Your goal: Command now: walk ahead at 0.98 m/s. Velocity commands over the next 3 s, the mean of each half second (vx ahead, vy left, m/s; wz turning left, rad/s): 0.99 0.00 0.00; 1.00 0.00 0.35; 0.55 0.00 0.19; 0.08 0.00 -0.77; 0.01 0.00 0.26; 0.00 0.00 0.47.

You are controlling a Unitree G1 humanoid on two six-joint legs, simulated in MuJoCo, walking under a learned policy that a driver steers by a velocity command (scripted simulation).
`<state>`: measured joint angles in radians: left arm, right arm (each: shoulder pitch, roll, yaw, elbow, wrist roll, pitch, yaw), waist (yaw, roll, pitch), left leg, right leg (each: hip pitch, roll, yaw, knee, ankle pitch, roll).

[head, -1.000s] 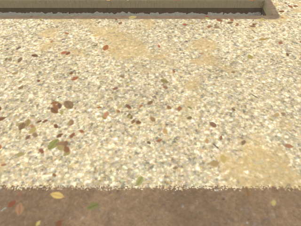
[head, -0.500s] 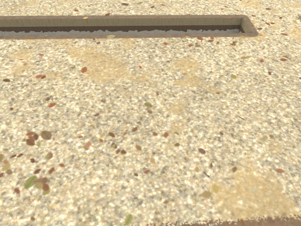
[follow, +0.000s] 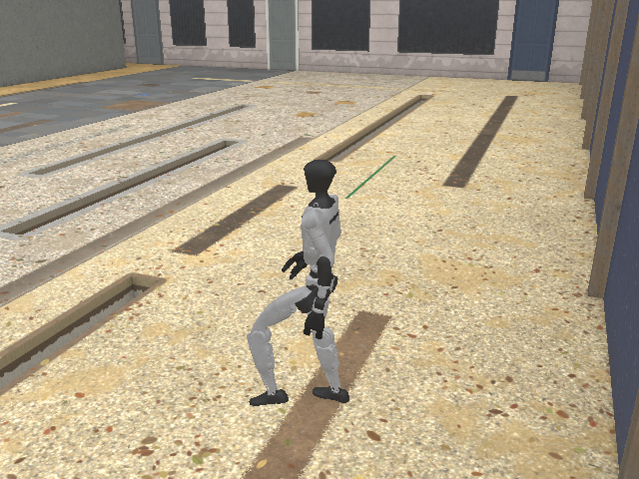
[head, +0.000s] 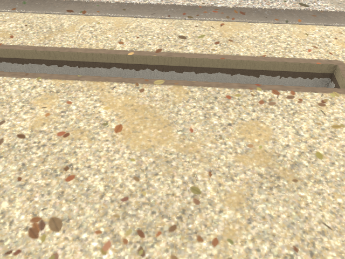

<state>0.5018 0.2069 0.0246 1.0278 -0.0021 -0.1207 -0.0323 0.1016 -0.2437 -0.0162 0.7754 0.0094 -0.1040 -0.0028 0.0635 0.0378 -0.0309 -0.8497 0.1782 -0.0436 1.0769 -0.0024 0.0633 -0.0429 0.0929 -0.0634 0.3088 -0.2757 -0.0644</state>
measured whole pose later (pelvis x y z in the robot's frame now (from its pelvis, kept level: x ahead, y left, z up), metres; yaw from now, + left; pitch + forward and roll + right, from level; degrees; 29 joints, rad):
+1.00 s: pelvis +0.92 +0.01 +0.00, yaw +12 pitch -2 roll -4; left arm 0.40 0.27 0.07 0.95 0.01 -0.12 -0.03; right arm 0.20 -0.30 -0.07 0.77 0.05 -0.03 0.00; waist 0.07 0.05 0.02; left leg -0.76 0.17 -0.06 1.23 -0.13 0.08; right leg -0.03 0.05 -0.22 0.35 -0.29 -0.03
